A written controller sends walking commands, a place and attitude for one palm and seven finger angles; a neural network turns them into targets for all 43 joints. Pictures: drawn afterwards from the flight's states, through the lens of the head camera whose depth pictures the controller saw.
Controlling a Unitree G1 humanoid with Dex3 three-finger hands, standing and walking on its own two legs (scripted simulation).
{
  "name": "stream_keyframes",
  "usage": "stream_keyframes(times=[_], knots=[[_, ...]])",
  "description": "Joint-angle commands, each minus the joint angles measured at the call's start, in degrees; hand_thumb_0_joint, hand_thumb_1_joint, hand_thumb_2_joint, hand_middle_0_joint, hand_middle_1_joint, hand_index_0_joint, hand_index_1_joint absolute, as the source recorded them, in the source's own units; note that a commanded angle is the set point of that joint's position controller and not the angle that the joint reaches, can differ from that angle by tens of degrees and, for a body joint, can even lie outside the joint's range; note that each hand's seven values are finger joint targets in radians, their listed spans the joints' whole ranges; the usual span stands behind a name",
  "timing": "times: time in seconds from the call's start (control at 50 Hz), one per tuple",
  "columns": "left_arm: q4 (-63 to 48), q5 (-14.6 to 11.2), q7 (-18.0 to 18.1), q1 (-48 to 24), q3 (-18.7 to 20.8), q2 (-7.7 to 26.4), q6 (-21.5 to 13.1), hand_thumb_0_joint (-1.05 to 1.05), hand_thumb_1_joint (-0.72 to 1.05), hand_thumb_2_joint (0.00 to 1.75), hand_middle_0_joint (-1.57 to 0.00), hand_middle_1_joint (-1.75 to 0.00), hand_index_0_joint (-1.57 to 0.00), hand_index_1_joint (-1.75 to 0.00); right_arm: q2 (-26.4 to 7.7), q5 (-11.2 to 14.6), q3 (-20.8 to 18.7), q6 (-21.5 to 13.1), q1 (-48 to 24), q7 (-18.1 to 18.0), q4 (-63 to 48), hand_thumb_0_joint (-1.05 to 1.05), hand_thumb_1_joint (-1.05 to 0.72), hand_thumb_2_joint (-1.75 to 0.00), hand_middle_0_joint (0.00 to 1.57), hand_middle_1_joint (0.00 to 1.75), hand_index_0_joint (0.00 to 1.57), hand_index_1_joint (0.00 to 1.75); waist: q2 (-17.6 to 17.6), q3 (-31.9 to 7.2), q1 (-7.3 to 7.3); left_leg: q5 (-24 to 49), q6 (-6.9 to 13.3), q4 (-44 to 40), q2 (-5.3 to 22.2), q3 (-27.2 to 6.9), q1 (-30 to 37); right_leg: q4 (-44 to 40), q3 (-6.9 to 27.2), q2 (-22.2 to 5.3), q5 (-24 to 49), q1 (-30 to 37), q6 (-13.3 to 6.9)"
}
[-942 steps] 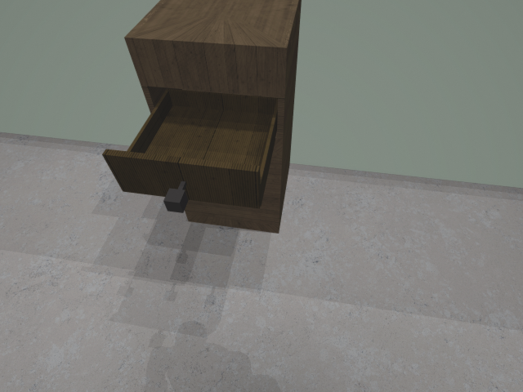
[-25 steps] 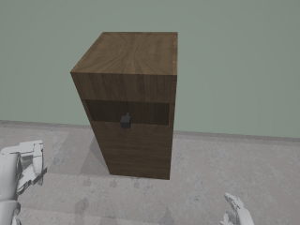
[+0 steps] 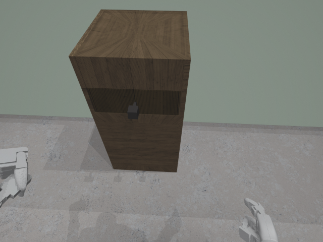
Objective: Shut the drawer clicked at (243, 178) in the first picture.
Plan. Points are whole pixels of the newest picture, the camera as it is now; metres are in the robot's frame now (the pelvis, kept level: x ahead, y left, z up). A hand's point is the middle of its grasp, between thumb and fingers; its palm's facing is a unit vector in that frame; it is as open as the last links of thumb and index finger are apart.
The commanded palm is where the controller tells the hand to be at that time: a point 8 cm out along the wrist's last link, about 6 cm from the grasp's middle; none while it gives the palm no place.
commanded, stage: step back with the hand held close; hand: left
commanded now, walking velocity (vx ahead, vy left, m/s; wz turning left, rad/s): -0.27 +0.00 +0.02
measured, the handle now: (134, 108) +0.64 +0.16 -0.12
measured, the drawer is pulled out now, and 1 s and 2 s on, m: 0.00 0.00 0.00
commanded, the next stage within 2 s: stop stepping back and stand still in 0.98 s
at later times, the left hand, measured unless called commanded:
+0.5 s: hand (10, 202) +0.15 +0.25 +0.17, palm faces +0.37 -0.75 -0.55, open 3.3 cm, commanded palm +0.07 +0.28 +0.18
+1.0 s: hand out of the picture +0.06 +0.23 +0.15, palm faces +0.35 -0.80 -0.49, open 3.3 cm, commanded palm -0.02 +0.26 +0.18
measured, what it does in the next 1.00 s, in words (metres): walks backwards: left foot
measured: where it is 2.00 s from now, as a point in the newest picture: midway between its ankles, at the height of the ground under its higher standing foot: outside the picture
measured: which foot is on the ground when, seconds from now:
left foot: down 0.00-0.68, up 0.70-0.86, down 0.88-1.00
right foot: down 0.00-0.90, up 0.92-1.00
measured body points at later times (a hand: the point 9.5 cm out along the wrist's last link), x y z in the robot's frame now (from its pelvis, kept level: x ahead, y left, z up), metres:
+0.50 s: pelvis -0.05 +0.00 -0.01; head +0.00 +0.02 +0.44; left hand +0.12 +0.29 +0.20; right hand +0.13 -0.24 -0.09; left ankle +0.02 +0.08 -0.74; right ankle -0.05 -0.13 -0.74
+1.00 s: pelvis -0.14 -0.02 -0.01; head -0.10 +0.00 +0.44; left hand +0.04 +0.27 +0.18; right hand +0.05 -0.25 -0.08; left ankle -0.12 +0.11 -0.74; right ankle -0.10 -0.12 -0.71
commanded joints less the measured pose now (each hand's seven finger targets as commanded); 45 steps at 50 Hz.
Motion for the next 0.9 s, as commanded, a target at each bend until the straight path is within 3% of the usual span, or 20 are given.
stream_keyframes(times=[0.0,0.12,0.2,0.3,0.36,0.42,0.48,0.54,0.58,0.62,0.64,0.68,0.7,0.74,0.76,0.8,0.82,0.84,0.86,0.88], knots=[[-8.5,0.7,0.8,-1.1,5.4,6.7,-3.8,0.0,0.9,0.9,-1.4,-1.6,-1.4,-1.6,-8.1,0.1,-3.1,-3.5,-5.3,-0.3,-9.4,0.0,-0.9,-0.9,0.2,0.3,0.2,0.3,1.3,-2.5,-0.38,-13.1,2.0,-11.9,9.7,-11.3,-17.5,1.9,5.8,-0.9,4.6,13.7,0.3],[-12.0,1.3,1.3,-2.8,5.7,7.6,-5.1,0.0,0.9,0.9,-1.4,-1.6,-1.4,-1.6,-7.9,-0.4,-3.2,-4.5,-4.2,0.0,-9.5,0.0,-0.9,-0.9,0.2,0.3,0.2,0.3,-3.4,-2.5,-0.99,-17.1,1.4,-5.1,6.6,-9.7,-14.4,-6.3,10.1,-3.8,-7.9,5.6,-1.1],[-14.9,1.3,2.1,-2.6,5.5,7.9,-6.2,0.0,0.9,0.9,-1.4,-1.6,-1.4,-1.6,-8.1,-0.8,-2.9,-5.2,-3.5,-0.1,-9.0,0.0,-0.9,-0.9,0.2,0.3,0.2,0.3,1.2,-3.1,-1.54,-16.8,1.0,-5.2,7.1,-11.3,-10.5,-6.5,8.2,-3.4,-11.5,0.7,-1.2],[-15.2,2.9,2.1,-2.0,8.0,8.5,-7.1,0.0,0.9,0.9,-1.4,-1.6,-1.4,-1.6,-8.4,-0.9,-3.3,-6.2,-4.9,-0.8,-9.5,0.0,-0.9,-0.9,0.2,0.3,0.2,0.3,10.7,-5.0,-0.21,-25.1,4.3,-18.0,14.7,-18.8,-28.4,13.4,3.7,3.9,3.8,19.5,1.0],[-14.3,3.1,1.6,-1.3,9.6,9.5,-7.5,0.0,0.9,0.9,-1.4,-1.6,-1.4,-1.6,-8.3,-1.0,-3.8,-7.0,-5.1,-0.6,-9.5,0.0,-0.9,-0.9,0.2,0.3,0.2,0.3,7.8,-4.9,-0.09,-20.7,5.0,-15.7,15.0,-18.3,-29.6,15.0,5.2,4.5,3.0,20.1,1.1],[-13.9,2.0,0.8,0.8,9.4,8.7,-8.2,0.0,0.9,0.9,-1.4,-1.6,-1.4,-1.6,-8.5,-1.1,-4.1,-7.5,-4.0,-0.2,-8.1,0.0,-0.9,-0.9,0.2,0.3,0.2,0.3,3.0,-6.4,-0.32,-9.7,4.1,-11.4,13.1,-15.8,-21.8,10.2,5.9,4.1,6.5,15.6,0.5],[-15.7,0.6,0.3,1.1,8.8,8.9,-9.0,0.0,0.9,0.9,-1.4,-1.6,-1.4,-1.6,-8.2,-1.3,-4.0,-7.7,-3.7,0.1,-6.5,0.0,-0.9,-0.9,0.2,0.3,0.2,0.3,3.7,-12.5,-0.36,12.2,2.7,-5.9,11.6,-11.8,-8.1,7.4,7.1,2.3,15.9,10.0,0.5],[-17.7,0.0,0.3,1.9,9.0,9.7,-9.0,0.0,0.9,0.9,-1.4,-1.6,-1.4,-1.6,-8.0,-1.2,-4.3,-7.9,-3.3,0.5,-6.1,0.0,-0.9,-0.9,0.2,0.3,0.2,0.3,4.2,-17.4,-0.16,21.2,2.5,-4.0,12.6,-10.9,0.2,7.8,6.6,2.6,9.9,6.5,1.4],[-17.7,-0.3,0.3,3.0,9.7,10.6,-8.6,0.0,0.9,0.9,-1.4,-1.6,-1.4,-1.6,-7.9,-1.1,-4.3,-7.3,-4.4,0.7,-6.8,0.0,-0.9,-0.9,0.2,0.3,0.2,0.3,3.6,-17.2,-0.06,17.8,2.5,-3.2,12.6,-10.0,-1.2,6.8,7.5,1.7,9.6,6.5,1.7],[-16.7,-0.3,0.3,2.2,10.8,11.4,-8.5,0.0,0.9,0.9,-1.4,-1.6,-1.4,-1.6,-7.4,-0.7,-4.4,-6.4,-5.4,0.7,-7.6,0.0,-0.9,-0.9,0.2,0.3,0.2,0.3,-1.1,-13.2,-0.94,1.3,1.1,-0.2,8.9,-7.7,-7.7,1.8,12.6,-1.7,13.4,5.6,0.6],[-16.7,-0.1,0.7,1.6,11.9,12.7,-8.5,0.0,0.9,0.9,-1.4,-1.6,-1.4,-1.6,-6.8,-0.5,-4.5,-5.8,-5.1,0.6,-7.7,0.0,-0.9,-0.9,0.2,0.3,0.2,0.3,-5.0,-12.3,-1.35,-4.5,-0.5,3.7,5.9,-5.9,-9.3,-3.4,18.0,-6.4,14.7,4.0,-0.9],[-13.4,-0.9,1.6,1.1,11.1,12.4,-7.6,0.0,0.9,0.9,-1.4,-1.6,-1.4,-1.6,-5.4,0.1,-5.2,-4.6,-4.7,0.8,-6.4,0.0,-0.9,-0.9,0.2,0.3,0.2,0.3,-12.2,-8.8,-0.82,-11.5,-4.0,23.9,0.0,-3.9,-6.2,-15.8,27.7,-17.5,4.9,-8.6,-7.5],[-12.6,-1.0,2.0,0.4,9.7,11.1,-6.8,0.0,0.9,0.9,-1.4,-1.6,-1.4,-1.6,-5.4,0.0,-5.4,-4.2,-5.5,0.9,-5.9,0.0,-0.9,-0.9,0.2,0.3,0.2,0.3,-11.2,-7.6,-0.49,-14.1,-4.1,32.6,0.4,-6.0,-7.2,-16.5,26.5,-19.5,4.2,-10.5,-10.2],[-10.2,-0.5,1.7,-1.1,8.9,9.9,-6.4,0.0,0.9,0.9,-1.4,-1.6,-1.4,-1.6,-4.0,-0.8,-4.3,-3.6,-5.9,0.8,-6.3,0.0,-0.9,-0.9,0.2,0.3,0.2,0.3,-9.4,-5.4,-1.47,-12.7,-3.8,29.5,2.4,-6.6,-10.1,-12.6,21.1,-16.7,13.3,-7.6,-9.9],[-7.9,-0.1,1.7,0.2,8.8,9.3,-6.2,0.0,0.9,0.9,-1.4,-1.6,-1.4,-1.6,-3.3,-0.7,-3.6,-3.0,-5.9,0.5,-6.1,0.0,-0.9,-0.9,0.2,0.3,0.2,0.3,-8.5,-4.3,-1.22,-11.0,-3.9,22.1,3.8,-5.9,-8.2,-9.7,16.4,-13.6,19.0,-6.5,-8.4],[-7.4,0.1,1.6,0.6,6.9,8.0,-5.9,0.0,0.9,0.9,-1.4,-1.6,-1.4,-1.6,-4.0,-0.5,-3.0,-2.4,-6.4,-0.5,-5.6,0.0,-0.9,-0.9,0.2,0.3,0.2,0.3,-5.9,-4.3,-1.8,-5.2,-3.4,5.6,2.8,-4.0,-3.9,-4.0,12.3,-8.3,24.2,-4.4,-5.0],[-9.6,0.1,1.4,-0.8,5.7,7.7,-6.2,0.0,0.9,0.9,-1.4,-1.6,-1.4,-1.6,-5.0,-0.4,-3.0,-2.6,-5.7,-0.7,-5.2,0.0,-0.9,-0.9,0.2,0.3,0.2,0.3,-2.0,-5.8,-2.42,1.1,-3.0,-3.8,3.0,-2.7,-1.6,-0.1,10.2,-6.3,24.7,-1.5,-3.0],[-12.5,0.1,1.2,-2.8,3.9,7.3,-6.6,0.0,0.9,0.9,-1.4,-1.6,-1.4,-1.6,-5.9,-0.2,-3.3,-3.2,-6.8,-1.2,-5.7,0.0,-0.9,-0.9,0.2,0.3,0.2,0.3,4.1,-6.6,-1.97,11.6,-2.0,-9.6,7.6,-5.1,-1.7,5.5,7.4,-2.6,20.9,2.0,-0.5],[-13.9,0.7,1.0,-4.2,5.4,9.0,-7.0,0.0,0.9,0.9,-1.4,-1.6,-1.4,-1.6,-7.1,-0.4,-4.0,-3.9,-5.9,-0.9,-5.8,0.0,-0.9,-0.9,0.2,0.3,0.2,0.3,10.3,-9.1,-1.28,22.1,1.4,-9.4,15.7,-13.8,-1.9,12.9,5.6,1.5,7.9,0.4,1.6],[-16.2,0.8,0.9,-3.8,6.0,9.7,-7.4,0.0,0.9,0.9,-1.4,-1.6,-1.4,-1.6,-6.1,-0.6,-4.5,-5.4,-3.4,-0.3,-5.8,0.0,-0.9,-0.9,0.2,0.3,0.2,0.3,10.7,-12.3,-1.06,29.9,3.8,-7.1,19.6,-14.7,2.9,18.1,6.7,2.6,-5.0,-4.5,2.2]])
